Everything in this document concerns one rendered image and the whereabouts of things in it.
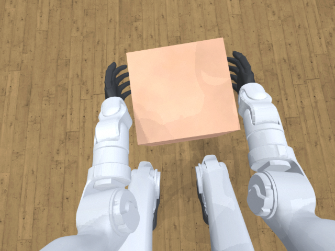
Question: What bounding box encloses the left robot thigh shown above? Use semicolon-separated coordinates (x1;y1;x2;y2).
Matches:
119;166;161;251

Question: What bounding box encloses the right robot forearm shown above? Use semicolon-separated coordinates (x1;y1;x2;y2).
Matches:
238;83;316;207

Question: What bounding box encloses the left robot forearm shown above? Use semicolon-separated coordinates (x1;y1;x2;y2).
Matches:
76;97;132;227

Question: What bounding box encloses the right robot hand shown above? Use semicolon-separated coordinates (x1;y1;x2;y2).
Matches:
227;51;255;94

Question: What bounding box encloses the left robot hand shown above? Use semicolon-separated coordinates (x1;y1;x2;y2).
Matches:
104;62;131;101

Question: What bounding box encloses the robot right upper arm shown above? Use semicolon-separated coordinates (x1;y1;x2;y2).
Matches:
247;170;335;251

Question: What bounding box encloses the robot left foot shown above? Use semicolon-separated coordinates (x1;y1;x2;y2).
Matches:
152;195;160;231

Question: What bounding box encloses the robot left upper arm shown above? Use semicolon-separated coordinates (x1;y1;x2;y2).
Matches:
40;187;140;251

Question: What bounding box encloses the carton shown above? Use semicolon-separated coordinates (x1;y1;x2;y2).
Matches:
126;38;240;146

